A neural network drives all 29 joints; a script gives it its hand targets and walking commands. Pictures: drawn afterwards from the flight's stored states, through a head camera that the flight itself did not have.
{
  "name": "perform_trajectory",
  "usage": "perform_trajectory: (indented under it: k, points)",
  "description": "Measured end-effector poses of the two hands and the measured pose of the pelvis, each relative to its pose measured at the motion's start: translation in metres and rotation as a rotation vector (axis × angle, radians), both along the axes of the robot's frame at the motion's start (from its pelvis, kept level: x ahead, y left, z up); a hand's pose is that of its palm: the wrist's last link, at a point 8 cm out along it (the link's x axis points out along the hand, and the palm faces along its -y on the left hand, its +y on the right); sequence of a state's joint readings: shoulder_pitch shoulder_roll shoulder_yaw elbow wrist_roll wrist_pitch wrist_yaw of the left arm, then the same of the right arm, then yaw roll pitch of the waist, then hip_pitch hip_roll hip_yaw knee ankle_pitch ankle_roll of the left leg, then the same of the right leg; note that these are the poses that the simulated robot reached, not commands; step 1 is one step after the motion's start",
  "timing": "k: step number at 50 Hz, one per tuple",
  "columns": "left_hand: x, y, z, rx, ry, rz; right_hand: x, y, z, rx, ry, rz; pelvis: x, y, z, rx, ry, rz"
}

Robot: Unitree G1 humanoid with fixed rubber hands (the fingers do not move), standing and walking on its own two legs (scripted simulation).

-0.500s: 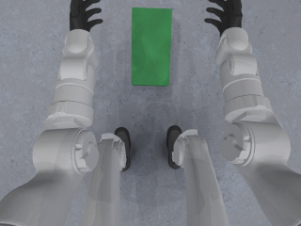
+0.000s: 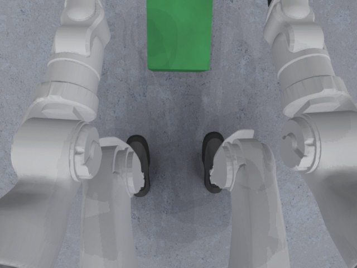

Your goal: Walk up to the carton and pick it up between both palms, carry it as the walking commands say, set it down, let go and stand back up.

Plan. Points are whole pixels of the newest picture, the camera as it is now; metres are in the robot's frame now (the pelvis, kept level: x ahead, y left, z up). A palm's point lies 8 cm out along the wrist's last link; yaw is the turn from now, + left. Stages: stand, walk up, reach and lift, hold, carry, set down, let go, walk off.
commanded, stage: reach and lift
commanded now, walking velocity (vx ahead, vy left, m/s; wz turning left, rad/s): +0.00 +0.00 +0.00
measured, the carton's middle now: (178, 14) +0.57 -0.02 -0.37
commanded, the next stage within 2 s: none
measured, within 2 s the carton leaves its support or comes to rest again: neither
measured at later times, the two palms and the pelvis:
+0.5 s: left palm (113, 18) +0.55 +0.12 -0.29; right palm (249, 19) +0.54 -0.18 -0.29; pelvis -0.01 +0.00 -0.08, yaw +0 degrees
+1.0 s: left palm (115, 15) +0.55 +0.11 -0.29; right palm (243, 15) +0.54 -0.16 -0.29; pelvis -0.01 +0.00 -0.09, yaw +0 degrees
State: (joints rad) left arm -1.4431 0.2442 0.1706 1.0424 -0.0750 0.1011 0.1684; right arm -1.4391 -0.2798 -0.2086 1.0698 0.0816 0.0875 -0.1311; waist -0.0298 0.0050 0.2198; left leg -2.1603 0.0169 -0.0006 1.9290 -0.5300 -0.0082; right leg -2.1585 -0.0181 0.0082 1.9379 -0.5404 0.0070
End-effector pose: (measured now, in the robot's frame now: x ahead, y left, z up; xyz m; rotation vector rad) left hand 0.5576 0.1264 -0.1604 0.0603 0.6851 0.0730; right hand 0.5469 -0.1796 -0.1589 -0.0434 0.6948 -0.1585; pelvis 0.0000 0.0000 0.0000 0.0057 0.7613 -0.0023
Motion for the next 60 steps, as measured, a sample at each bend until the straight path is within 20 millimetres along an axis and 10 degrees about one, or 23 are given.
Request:
perform_trajectory:
  k: [25, 60]
  points:
    - [-0.007, -0.006, -0.13, -0.016, 0.089, -0.033, -0.009, 0.002, -0.135, 0.013, 0.096, 0.042, -0.007, -0.004, -0.083, 0.001, -0.157, 0.008]
    - [-0.001, -0.026, -0.125, -0.043, 0.082, -0.097, 0.0, 0.032, -0.125, 0.056, 0.077, 0.105, -0.003, -0.001, -0.083, 0.001, -0.165, -0.003]
